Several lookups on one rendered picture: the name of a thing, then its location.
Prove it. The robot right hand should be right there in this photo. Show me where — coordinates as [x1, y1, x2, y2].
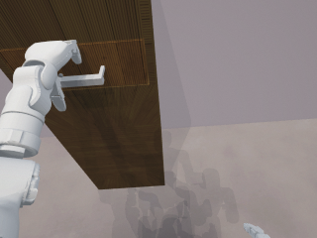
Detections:
[243, 223, 270, 238]

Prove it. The robot left forearm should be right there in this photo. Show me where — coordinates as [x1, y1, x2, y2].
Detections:
[0, 58, 57, 160]

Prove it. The cabinet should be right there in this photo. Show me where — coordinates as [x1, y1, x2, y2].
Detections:
[0, 0, 165, 190]

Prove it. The handle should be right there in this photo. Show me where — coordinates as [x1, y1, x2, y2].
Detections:
[58, 65, 105, 88]

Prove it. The robot left upper arm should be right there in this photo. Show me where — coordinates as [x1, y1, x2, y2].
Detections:
[0, 157, 41, 238]

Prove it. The drawer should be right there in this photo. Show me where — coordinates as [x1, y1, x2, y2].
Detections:
[0, 38, 149, 90]

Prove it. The robot left hand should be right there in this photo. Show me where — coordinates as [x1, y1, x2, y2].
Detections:
[25, 40, 82, 112]

